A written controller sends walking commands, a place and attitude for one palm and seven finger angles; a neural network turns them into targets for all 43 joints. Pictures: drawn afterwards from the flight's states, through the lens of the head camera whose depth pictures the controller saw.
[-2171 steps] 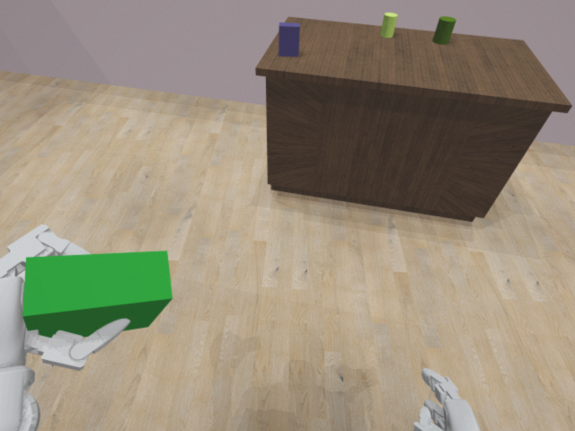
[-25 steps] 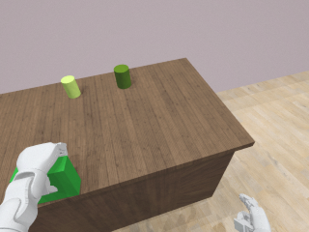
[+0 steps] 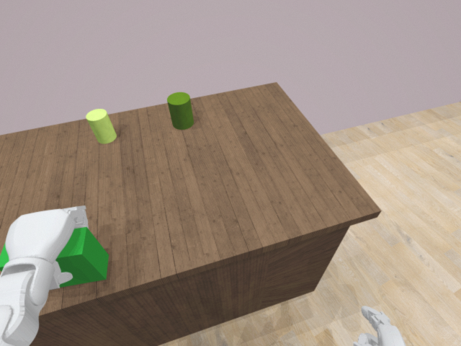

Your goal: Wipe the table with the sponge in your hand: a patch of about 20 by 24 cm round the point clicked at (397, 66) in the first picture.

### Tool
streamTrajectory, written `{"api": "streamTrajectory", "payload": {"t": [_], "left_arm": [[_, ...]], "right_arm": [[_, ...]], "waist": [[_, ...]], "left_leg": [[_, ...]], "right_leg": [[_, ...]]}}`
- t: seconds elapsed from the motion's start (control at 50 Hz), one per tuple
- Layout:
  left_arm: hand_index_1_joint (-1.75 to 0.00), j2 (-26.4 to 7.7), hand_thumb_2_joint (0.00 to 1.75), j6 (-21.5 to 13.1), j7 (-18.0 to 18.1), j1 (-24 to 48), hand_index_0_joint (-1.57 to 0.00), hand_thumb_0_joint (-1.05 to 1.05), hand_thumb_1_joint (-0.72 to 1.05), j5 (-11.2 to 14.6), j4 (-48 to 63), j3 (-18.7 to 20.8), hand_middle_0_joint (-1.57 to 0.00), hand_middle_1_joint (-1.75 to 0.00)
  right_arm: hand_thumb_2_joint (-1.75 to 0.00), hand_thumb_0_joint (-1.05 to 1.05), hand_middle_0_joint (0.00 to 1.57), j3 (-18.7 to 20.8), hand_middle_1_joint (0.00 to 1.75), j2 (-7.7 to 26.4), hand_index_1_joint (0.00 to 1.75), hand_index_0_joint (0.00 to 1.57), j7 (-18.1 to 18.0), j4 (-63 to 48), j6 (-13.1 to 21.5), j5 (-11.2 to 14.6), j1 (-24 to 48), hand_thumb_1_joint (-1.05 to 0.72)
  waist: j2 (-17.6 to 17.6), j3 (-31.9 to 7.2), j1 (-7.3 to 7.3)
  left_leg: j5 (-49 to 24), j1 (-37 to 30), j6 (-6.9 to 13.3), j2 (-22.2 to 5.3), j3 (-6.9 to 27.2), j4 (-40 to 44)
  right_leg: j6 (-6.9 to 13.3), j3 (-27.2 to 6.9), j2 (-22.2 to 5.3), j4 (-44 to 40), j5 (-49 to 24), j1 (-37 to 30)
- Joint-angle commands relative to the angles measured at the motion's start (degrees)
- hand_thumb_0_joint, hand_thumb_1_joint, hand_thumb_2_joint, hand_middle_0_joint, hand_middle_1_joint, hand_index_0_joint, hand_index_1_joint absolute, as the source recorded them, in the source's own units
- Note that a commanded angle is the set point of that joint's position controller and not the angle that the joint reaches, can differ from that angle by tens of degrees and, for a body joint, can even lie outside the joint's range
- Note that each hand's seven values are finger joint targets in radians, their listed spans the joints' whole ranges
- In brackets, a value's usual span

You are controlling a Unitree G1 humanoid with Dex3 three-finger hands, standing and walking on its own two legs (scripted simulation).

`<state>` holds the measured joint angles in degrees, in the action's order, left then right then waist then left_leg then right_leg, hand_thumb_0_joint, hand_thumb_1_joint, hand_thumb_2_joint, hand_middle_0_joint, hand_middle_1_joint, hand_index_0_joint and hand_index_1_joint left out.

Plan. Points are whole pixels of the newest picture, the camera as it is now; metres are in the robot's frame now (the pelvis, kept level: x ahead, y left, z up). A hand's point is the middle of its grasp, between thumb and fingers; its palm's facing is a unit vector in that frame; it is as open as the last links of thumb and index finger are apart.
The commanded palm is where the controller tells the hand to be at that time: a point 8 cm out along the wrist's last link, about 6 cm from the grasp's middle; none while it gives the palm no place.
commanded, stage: lower the sponge onto the table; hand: left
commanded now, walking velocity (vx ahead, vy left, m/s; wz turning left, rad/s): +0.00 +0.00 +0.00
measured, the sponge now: (64, 264) +0.22 +0.36 -0.01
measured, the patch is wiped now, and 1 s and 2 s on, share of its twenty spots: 0.00 0.05 0.20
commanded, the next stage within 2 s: wipe forward along the first lane in 0.76 s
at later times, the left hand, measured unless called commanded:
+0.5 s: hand (64, 247) +0.24 +0.35 +0.02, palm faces -0.10 -0.04 -0.99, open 9.3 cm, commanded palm +0.22 +0.35 +0.07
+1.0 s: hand (66, 246) +0.24 +0.36 +0.01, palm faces -0.12 -0.04 -0.99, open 9.3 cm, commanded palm +0.23 +0.36 +0.05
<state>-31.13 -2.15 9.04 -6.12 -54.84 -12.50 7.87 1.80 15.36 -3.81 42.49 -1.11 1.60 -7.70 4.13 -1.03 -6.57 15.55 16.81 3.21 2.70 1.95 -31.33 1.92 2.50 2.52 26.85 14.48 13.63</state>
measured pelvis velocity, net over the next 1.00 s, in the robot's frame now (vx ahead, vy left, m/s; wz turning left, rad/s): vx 0.00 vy -0.01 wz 0.00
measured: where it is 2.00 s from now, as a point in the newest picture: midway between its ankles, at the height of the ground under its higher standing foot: outside the picture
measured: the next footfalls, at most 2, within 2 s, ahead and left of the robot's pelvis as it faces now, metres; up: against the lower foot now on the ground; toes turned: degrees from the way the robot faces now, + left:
none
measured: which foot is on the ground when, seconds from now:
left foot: down 0.00-1.00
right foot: down 0.00-1.00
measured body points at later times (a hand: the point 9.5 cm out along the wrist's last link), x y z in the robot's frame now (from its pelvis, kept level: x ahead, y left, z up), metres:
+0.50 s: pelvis -0.01 +0.00 +0.00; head +0.01 -0.02 +0.45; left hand +0.24 +0.35 +0.07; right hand +0.17 -0.24 -0.12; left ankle +0.01 +0.08 -0.74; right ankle +0.00 -0.10 -0.74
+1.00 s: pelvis +0.00 -0.01 -0.01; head +0.02 -0.03 +0.44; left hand +0.24 +0.35 +0.07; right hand +0.16 -0.27 -0.12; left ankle +0.01 +0.08 -0.74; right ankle +0.00 -0.10 -0.74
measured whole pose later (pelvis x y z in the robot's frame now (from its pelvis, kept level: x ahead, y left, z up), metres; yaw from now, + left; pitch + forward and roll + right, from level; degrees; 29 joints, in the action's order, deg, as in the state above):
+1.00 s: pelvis +0.00 -0.01 -0.01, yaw +0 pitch +5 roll -2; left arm -30.7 3.1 10.9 2.6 -54.9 -28.5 7.6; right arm 2.0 16.3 -2.6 41.7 -3.6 3.2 -8.9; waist 4.5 -4.0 -4.6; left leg 16.4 23.6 2.4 1.9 2.2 -34.9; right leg 2.9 2.9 3.3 31.0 15.6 20.7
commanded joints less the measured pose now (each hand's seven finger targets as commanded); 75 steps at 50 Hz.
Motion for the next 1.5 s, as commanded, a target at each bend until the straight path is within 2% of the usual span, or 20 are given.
{"api": "streamTrajectory", "payload": {"t": [0.0,0.06,0.14,0.2,0.26,0.32,0.36,0.46,0.5,0.54,0.56,0.62,0.66,0.74,0.82,0.96,1.1,1.24,1.32,1.48], "left_arm": [[-1.60,-16.1,1.30,6.5,5.4,12.8,-1.20,0.00,0.10,1.6,2.9,10.5,-1.20,-1.60],[-1.60,-12.8,1.30,10.7,3.3,12.5,-1.20,0.00,0.10,2.3,2.7,5.1,-1.20,-1.60],[-1.60,-11.5,1.30,10.8,0.3,14.3,-1.20,0.00,0.10,1.5,3.3,1.2,-1.20,-1.60],[-1.60,-13.5,1.30,7.3,0.6,19.9,-1.20,0.00,0.10,0.3,4.5,2.2,-1.20,-1.60],[-1.60,-16.7,1.30,4.7,2.5,21.1,-1.20,0.00,0.10,-1.1,3.9,6.0,-1.20,-1.60],[-1.60,-12.7,1.30,5.4,3.4,20.3,-1.20,0.00,0.10,-1.3,-1.1,3.3,-1.20,-1.60],[-1.60,-14.4,1.30,6.4,3.4,18.6,-1.20,0.00,0.10,-1.2,-1.2,5.1,-1.20,-1.60],[-1.60,-14.2,1.30,7.1,3.9,16.3,-1.20,0.00,0.10,-1.1,-0.2,5.2,-1.20,-1.60],[-1.60,-11.3,1.30,7.5,4.1,15.9,-1.20,0.00,0.10,-0.8,-2.5,2.8,-1.20,-1.60],[-1.60,-12.7,1.30,8.0,4.3,16.0,-1.20,0.00,0.10,-0.5,-5.0,4.1,-1.20,-1.60],[-1.60,-14.4,1.30,8.0,4.0,17.4,-1.20,0.00,0.10,-0.6,-4.2,5.0,-1.20,-1.60],[-1.60,-12.0,1.30,7.8,3.9,17.8,-1.20,0.00,0.10,-0.9,-5.7,2.6,-1.20,-1.60],[-1.60,-13.2,1.30,7.4,3.6,15.1,-1.20,0.00,0.10,-1.1,-4.7,4.0,-1.20,-1.60],[-1.60,-12.7,1.30,7.4,3.6,13.3,-1.20,0.00,0.10,-0.6,-8.0,4.0,-1.20,-1.60],[-1.60,-12.2,1.30,7.2,3.4,14.3,-1.20,0.00,0.10,-0.5,-9.0,3.1,-1.20,-1.60],[-1.60,-15.0,1.30,6.0,3.6,18.7,-1.20,0.00,0.10,-2.2,-12.5,4.6,-1.20,-1.60],[-1.60,-17.7,1.30,3.9,4.8,23.4,-1.20,0.00,0.10,-3.0,-20.1,6.2,-1.20,-1.60],[-1.60,-19.3,1.30,2.5,5.2,30.9,-1.20,0.00,0.10,-4.4,-28.2,4.8,-1.20,-1.60],[-1.60,-20.7,1.30,1.2,5.2,32.6,-1.20,0.00,0.10,-4.7,-31.5,5.2,-1.20,-1.60],[-1.60,-26.5,1.30,-1.0,5.8,39.4,-1.20,0.00,0.10,-4.8,-38.7,6.8,-1.20,-1.60]], "right_arm": [[-0.90,0.00,0.20,2.8,0.30,7.4,0.30,0.20,0.7,-7.2,1.3,1.2,7.1,-0.90],[-0.90,0.00,0.20,2.0,0.30,7.5,0.30,0.20,1.0,-8.5,0.8,1.7,9.0,-0.90],[-0.90,0.00,0.20,1.9,0.30,7.6,0.30,0.20,0.4,-8.9,1.1,1.6,8.0,-0.90],[-0.90,0.00,0.20,1.6,0.30,7.2,0.30,0.20,-0.3,-8.8,2.1,1.2,7.1,-0.90],[-0.90,0.00,0.20,1.6,0.30,7.1,0.30,0.20,-0.5,-8.5,2.3,0.9,6.6,-0.90],[-0.90,0.00,0.20,2.1,0.30,7.2,0.30,0.20,-0.1,-7.7,1.9,1.3,5.3,-0.90],[-0.90,0.00,0.20,2.1,0.30,7.4,0.30,0.20,0.3,-8.1,1.5,1.4,6.2,-0.90],[-0.90,0.00,0.20,2.3,0.30,7.4,0.30,0.20,0.9,-9.0,1.3,1.2,6.2,-0.90],[-0.90,0.00,0.20,2.4,0.30,7.5,0.30,0.20,0.9,-8.7,1.3,1.3,5.1,-0.90],[-0.90,0.00,0.20,2.5,0.30,8.0,0.30,0.20,0.7,-8.0,0.8,1.4,4.7,-0.90],[-0.90,0.00,0.20,2.2,0.30,8.1,0.30,0.20,0.7,-8.3,0.7,1.6,5.5,-0.90],[-0.90,0.00,0.20,2.4,0.30,8.0,0.30,0.20,0.7,-8.0,0.7,1.7,4.7,-0.90],[-0.90,0.00,0.20,2.5,0.30,8.0,0.30,0.20,0.8,-8.5,0.8,1.6,5.1,-0.90],[-0.90,0.00,0.20,2.5,0.30,8.2,0.30,0.20,0.9,-7.9,0.4,1.6,3.8,-0.90],[-0.90,0.00,0.20,2.5,0.30,8.3,0.30,0.20,0.8,-8.1,0.3,1.8,3.8,-0.90],[-0.90,0.00,0.20,2.5,0.30,8.4,0.30,0.20,0.6,-7.8,-0.1,1.8,3.0,-0.90],[-0.90,0.00,0.20,3.0,0.30,9.0,0.30,0.20,0.3,-6.7,-0.5,1.9,-0.1,-0.90],[-0.90,0.00,0.20,2.8,0.30,9.6,0.30,0.20,0.5,-6.4,-0.8,2.1,-2.8,-0.90],[-0.90,0.00,0.20,3.1,0.30,9.8,0.30,0.20,0.7,-6.3,-0.7,2.1,-4.5,-0.90],[-0.90,0.00,0.20,2.8,0.30,11.0,0.30,0.20,1.2,-5.9,-0.7,2.3,-8.0,-0.90]], "waist": [[1.4,-10.2,-0.28],[2.8,-11.9,0.49],[-0.2,-12.0,2.40],[0.2,-10.2,3.24],[1.8,-10.8,1.88],[1.6,-9.0,2.43],[3.3,-10.4,0.95],[2.4,-13.5,0.66],[-0.8,-11.4,2.01],[-3.4,-10.9,2.31],[-1.9,-10.9,1.90],[-1.9,-10.9,2.61],[-0.7,-12.4,1.49],[-3.8,-10.5,2.29],[-3.4,-9.4,2.75],[-3.0,-10.4,2.87],[-7.0,-10.3,4.25],[-6.3,-9.8,5.78],[-6.6,-12.6,6.07],[-8.5,-12.3,7.72]], "left_leg": [[-12.6,-2.3,-1.9,-0.8,2.4,4.4],[-13.6,-3.0,-2.3,-0.8,3.1,5.2],[-12.2,-4.1,-0.8,-0.8,3.9,4.7],[-9.0,-4.5,-0.2,-0.9,4.8,4.7],[-7.9,-3.8,-0.7,-1.0,5.1,5.2],[-7.1,-2.3,-1.3,-0.9,4.5,4.7],[-8.4,-2.0,-1.8,-0.9,4.5,5.0],[-12.2,-2.2,-2.0,-1.0,4.7,4.0],[-10.7,-1.2,-1.3,-1.0,4.1,3.3],[-9.0,0.3,-0.6,-0.7,3.4,3.0],[-9.0,0.5,-0.7,-0.7,3.4,3.5],[-8.6,0.4,-0.5,-0.5,3.0,2.7],[-10.6,0.0,-0.4,-0.4,2.9,2.5],[-9.8,2.3,0.0,-0.1,2.3,1.6],[-8.1,3.4,0.2,0.1,1.8,1.4],[-7.4,4.9,0.4,0.3,1.4,0.3],[-4.5,9.4,0.7,0.5,0.5,-2.1],[0.4,14.3,0.9,0.6,0.1,-4.4],[0.1,16.0,1.2,0.5,-0.2,-6.5],[5.3,24.7,1.4,0.2,-0.4,-10.8]], "right_leg": [[2.7,-2.8,0.3,-2.8,-7.8,-0.2],[2.7,-2.9,0.3,-2.7,-8.7,-1.6],[2.2,-2.4,0.3,-3.3,-8.0,-1.1],[2.2,-2.6,0.6,-3.2,-5.0,1.4],[2.6,-3.2,0.9,-2.8,-3.8,1.6],[2.6,-2.1,0.9,-2.2,-3.2,3.7],[3.0,-2.8,0.9,-2.1,-3.8,2.2],[3.0,-2.8,0.9,-1.2,-6.8,0.4],[2.5,-2.2,0.8,-1.3,-6.4,1.9],[2.2,-2.7,0.8,-1.7,-6.2,1.9],[2.5,-3.3,0.8,-1.9,-6.2,1.3],[2.3,-2.8,0.6,-1.4,-6.0,2.5],[2.6,-3.6,0.6,-1.5,-8.1,0.8],[2.2,-3.4,0.6,-1.3,-9.4,1.1],[2.0,-3.7,0.4,-1.5,-8.3,2.0],[2.2,-4.4,0.4,-1.0,-8.0,3.2],[1.4,-4.7,0.2,0.3,-6.9,5.2],[1.1,-4.8,0.1,1.4,-1.5,9.5],[0.9,-5.0,0.1,2.8,-2.8,9.6],[0.5,-6.3,0.2,5.1,3.2,13.6]]}}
